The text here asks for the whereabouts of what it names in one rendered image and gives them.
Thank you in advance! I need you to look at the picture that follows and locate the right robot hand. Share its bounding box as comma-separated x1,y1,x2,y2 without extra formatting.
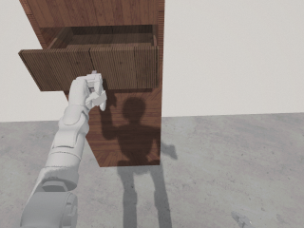
231,211,256,228

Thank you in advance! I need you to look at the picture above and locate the left robot forearm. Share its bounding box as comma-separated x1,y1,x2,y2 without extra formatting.
20,104,89,227

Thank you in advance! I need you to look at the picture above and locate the cabinet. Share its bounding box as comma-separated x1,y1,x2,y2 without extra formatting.
19,0,165,167

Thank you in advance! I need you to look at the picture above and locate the drawer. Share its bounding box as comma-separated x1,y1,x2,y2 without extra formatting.
18,24,160,92

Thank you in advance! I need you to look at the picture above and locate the left robot hand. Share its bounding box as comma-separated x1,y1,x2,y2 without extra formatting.
68,73,107,113

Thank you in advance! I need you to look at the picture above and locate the robot left upper arm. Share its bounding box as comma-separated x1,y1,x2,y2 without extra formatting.
15,192,78,228

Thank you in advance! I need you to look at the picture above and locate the handle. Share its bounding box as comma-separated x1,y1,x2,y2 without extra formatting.
88,70,97,92

